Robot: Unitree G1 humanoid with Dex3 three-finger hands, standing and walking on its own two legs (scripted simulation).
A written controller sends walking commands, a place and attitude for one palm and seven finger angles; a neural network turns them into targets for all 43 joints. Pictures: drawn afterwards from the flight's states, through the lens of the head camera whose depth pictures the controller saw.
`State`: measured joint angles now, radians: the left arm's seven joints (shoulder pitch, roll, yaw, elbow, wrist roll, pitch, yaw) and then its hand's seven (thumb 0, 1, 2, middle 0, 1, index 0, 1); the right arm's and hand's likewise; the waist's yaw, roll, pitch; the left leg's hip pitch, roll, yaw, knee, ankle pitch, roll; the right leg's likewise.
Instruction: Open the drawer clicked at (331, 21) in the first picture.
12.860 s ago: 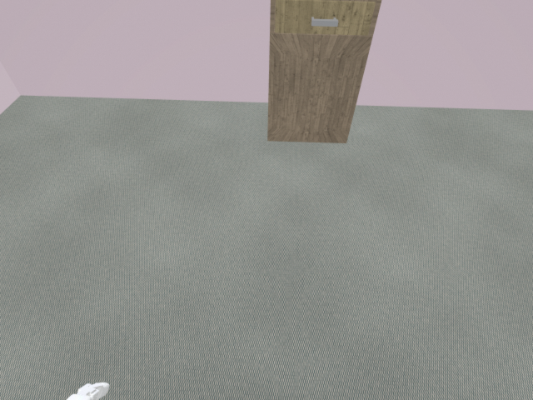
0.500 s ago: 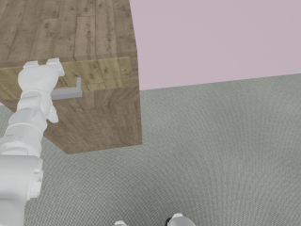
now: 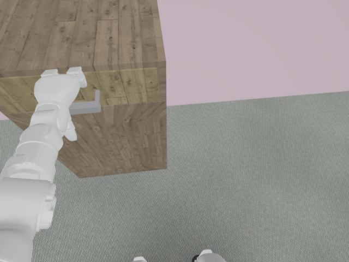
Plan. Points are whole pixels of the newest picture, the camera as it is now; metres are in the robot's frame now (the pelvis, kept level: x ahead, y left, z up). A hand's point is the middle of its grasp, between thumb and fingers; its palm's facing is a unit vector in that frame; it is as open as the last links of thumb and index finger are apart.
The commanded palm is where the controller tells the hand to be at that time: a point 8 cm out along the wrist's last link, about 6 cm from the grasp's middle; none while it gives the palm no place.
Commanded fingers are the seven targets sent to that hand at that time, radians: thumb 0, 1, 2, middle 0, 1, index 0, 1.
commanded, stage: move the hooked fingers above the handle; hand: left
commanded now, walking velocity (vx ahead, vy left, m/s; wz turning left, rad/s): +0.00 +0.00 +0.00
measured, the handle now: (78, 101) +0.54 +0.24 -0.02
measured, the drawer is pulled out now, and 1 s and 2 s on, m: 0.00 0.00 0.00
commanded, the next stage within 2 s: none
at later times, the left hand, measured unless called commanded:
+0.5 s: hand (67, 102) +0.49 +0.24 +0.04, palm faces -0.02 -0.04 -1.00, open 13.8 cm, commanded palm +0.47 +0.25 +0.09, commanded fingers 0.00 -0.50 0.30 -0.30 -1.20 -0.30 -1.20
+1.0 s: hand (54, 101) +0.49 +0.27 +0.05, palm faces +0.02 +0.02 -1.00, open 13.8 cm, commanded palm +0.46 +0.25 +0.09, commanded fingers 0.00 -0.50 0.30 -0.30 -1.20 -0.30 -1.20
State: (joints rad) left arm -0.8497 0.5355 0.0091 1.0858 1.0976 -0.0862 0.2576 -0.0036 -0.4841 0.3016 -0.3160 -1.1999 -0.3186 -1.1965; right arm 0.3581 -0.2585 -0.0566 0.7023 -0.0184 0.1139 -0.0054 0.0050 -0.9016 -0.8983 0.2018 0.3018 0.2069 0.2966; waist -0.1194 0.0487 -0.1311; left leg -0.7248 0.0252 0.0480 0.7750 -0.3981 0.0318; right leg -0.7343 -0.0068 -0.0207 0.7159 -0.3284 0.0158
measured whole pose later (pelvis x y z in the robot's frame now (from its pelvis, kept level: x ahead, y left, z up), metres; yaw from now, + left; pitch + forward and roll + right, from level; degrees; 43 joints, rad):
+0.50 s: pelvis +0.00 -0.01 +0.00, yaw +1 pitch +20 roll -1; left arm -0.83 0.55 0.04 1.05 1.11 -0.14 0.30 0.00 -0.49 0.30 -0.32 -1.20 -0.32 -1.20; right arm 0.34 -0.27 -0.06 0.72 -0.02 0.12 -0.01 0.01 -0.90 -0.90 0.20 0.30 0.21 0.30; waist -0.12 0.04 -0.13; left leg -0.72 0.03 0.04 0.78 -0.40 0.02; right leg -0.73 0.00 -0.03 0.72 -0.33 0.01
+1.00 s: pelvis -0.01 +0.00 +0.00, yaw +0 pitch +20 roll -2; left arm -0.86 0.59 0.06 1.09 1.12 -0.05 0.35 0.00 -0.48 0.30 -0.31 -1.20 -0.32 -1.20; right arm 0.34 -0.27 -0.06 0.71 -0.02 0.12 0.00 0.01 -0.90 -0.90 0.20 0.30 0.21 0.30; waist -0.12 0.05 -0.13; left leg -0.77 0.03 0.05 0.81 -0.40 0.03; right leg -0.78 -0.01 -0.02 0.75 -0.33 0.02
